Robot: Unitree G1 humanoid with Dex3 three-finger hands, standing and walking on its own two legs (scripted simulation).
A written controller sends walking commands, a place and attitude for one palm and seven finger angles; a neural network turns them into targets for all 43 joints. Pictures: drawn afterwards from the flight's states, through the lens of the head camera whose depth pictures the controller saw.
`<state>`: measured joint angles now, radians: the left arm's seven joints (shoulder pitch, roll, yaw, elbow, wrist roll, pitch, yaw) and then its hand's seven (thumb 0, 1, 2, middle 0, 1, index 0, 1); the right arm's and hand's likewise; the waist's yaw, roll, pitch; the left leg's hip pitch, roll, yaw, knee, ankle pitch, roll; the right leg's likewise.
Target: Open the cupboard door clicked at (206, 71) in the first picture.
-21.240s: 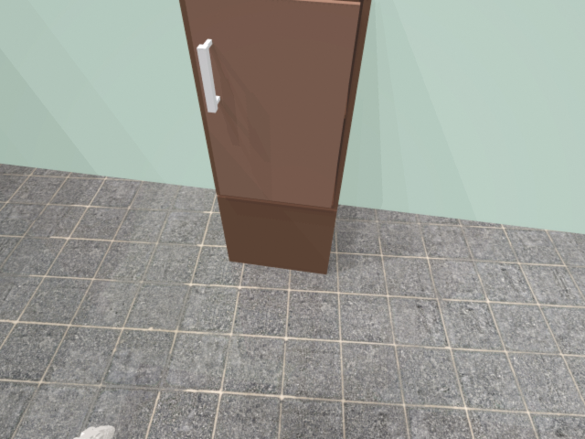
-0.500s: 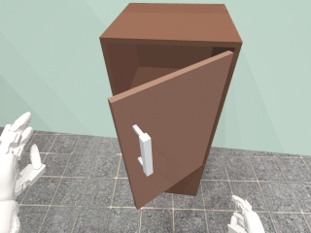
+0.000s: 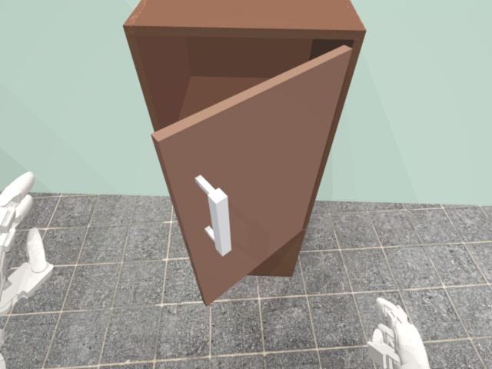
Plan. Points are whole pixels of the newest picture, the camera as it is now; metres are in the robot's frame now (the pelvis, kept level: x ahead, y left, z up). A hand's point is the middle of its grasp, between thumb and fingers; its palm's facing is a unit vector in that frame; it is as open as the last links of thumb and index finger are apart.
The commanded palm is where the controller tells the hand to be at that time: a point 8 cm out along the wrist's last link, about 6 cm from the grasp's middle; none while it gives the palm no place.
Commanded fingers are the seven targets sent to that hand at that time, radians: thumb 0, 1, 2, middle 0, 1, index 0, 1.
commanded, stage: step back with the hand held close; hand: left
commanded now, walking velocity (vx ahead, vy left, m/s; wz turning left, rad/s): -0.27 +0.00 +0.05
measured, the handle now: (213, 217) +0.33 +0.08 +0.07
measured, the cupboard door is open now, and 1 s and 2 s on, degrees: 42 42 42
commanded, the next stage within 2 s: stop stepping back and stand still in 0.84 s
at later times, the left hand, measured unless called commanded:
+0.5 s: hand out of the picture +0.11 +0.29 +0.15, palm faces +0.48 -0.75 -0.45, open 7.4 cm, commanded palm +0.05 +0.33 +0.17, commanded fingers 0.00 0.90 0.90 -0.20 -0.30 -0.20 -0.30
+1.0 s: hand out of the picture +0.03 +0.27 +0.16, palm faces +0.34 -0.84 -0.43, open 7.4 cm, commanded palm -0.03 +0.32 +0.17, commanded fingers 0.00 0.90 0.90 -0.20 -0.30 -0.20 -0.30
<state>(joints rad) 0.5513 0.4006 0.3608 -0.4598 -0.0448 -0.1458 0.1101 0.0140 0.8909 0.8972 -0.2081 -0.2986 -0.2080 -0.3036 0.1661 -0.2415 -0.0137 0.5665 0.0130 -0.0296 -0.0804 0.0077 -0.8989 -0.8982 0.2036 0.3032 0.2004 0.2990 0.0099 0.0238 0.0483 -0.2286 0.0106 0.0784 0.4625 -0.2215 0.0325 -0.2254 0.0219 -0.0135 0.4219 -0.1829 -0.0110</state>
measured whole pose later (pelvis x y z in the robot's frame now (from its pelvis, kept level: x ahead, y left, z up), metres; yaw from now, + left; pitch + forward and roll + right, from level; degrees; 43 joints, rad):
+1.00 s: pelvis -0.19 +0.03 -0.02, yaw -5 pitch +1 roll -3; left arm 0.50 0.45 0.41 -0.58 -0.06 -0.24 0.13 0.01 0.89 0.90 -0.21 -0.30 -0.21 -0.30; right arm 0.12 -0.18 0.03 0.65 -0.02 -0.13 -0.04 0.01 -0.90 -0.90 0.21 0.30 0.20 0.30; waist 0.06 -0.01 0.04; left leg -0.60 0.01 0.04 0.64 -0.22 -0.02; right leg -0.08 0.03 0.01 0.47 -0.39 0.00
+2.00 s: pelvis -0.29 +0.08 -0.03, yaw +1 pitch +0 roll +0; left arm 0.24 0.26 0.14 0.39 0.03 0.03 0.02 0.00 0.91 0.90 -0.19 -0.30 -0.19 -0.30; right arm 0.20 -0.27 -0.02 0.80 -0.04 -0.01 0.00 0.00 -0.90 -0.90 0.20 0.30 0.20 0.30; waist -0.03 0.06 -0.01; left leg -0.40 0.02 0.04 0.73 -0.35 0.02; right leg -0.36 -0.04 -0.15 0.74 -0.38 -0.03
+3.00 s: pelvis -0.27 +0.07 +0.00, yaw +0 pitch -2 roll +0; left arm 0.27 0.12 0.01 1.16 0.00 -0.01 0.03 0.00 0.91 0.90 -0.20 -0.30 -0.20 -0.30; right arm 0.28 -0.12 0.00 1.16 -0.02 0.01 -0.03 0.00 -0.90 -0.90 0.20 0.30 0.20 0.30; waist -0.01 0.02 0.06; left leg -0.18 0.02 0.06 0.41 -0.20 0.00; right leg -0.14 -0.01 -0.14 0.41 -0.24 -0.04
